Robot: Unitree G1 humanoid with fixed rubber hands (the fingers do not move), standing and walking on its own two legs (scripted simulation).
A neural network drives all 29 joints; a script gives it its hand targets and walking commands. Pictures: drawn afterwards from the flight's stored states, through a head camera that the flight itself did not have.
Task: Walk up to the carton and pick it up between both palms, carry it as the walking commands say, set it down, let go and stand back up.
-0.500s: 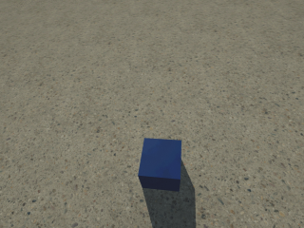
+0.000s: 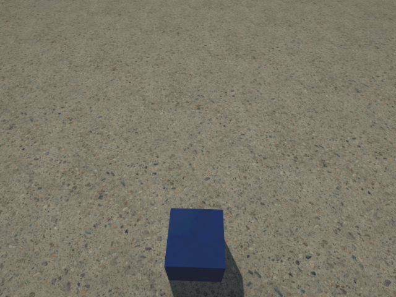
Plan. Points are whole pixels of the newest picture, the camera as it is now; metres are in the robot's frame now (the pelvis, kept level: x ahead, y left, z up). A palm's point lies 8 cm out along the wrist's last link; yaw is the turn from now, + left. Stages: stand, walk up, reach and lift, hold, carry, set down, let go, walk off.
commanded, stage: walk up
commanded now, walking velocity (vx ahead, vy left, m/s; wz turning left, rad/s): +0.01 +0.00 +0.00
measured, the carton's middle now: (195, 244) +0.48 +0.01 -0.66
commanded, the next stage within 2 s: stand in 1.68 s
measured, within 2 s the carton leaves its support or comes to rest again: neither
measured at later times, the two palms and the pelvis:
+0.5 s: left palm out of the picture +0.07 +0.26 -0.12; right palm out of the picture +0.08 -0.22 -0.13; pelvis +0.01 +0.02 +0.01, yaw +1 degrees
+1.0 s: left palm out of the picture +0.04 +0.26 -0.12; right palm out of the picture +0.06 -0.22 -0.12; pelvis -0.01 +0.02 +0.01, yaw +1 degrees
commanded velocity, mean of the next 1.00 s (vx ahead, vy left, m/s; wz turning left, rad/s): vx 0.03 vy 0.01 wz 0.00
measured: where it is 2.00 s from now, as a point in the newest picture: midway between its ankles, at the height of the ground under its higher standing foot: outside the picture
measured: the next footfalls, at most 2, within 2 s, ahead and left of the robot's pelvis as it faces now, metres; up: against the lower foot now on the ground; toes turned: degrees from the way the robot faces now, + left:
left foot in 1.36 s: +0.10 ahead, +0.15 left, +0.00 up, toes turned +1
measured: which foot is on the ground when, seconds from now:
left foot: down 0.00-1.00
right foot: down 0.00-1.00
